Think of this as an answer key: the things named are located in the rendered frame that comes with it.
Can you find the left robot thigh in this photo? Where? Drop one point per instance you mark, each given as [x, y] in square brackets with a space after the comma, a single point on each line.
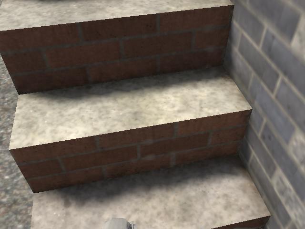
[119, 223]

